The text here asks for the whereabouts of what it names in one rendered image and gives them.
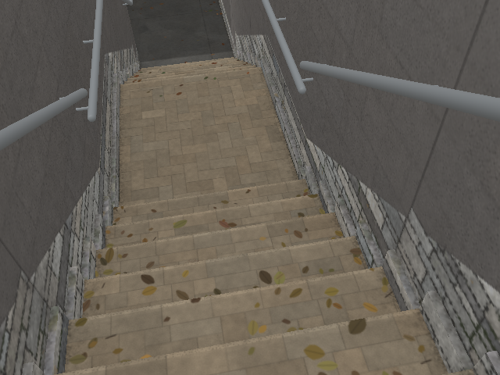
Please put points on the stairs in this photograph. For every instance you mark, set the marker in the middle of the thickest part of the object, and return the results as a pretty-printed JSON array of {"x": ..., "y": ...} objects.
[
  {"x": 251, "y": 281},
  {"x": 188, "y": 69}
]

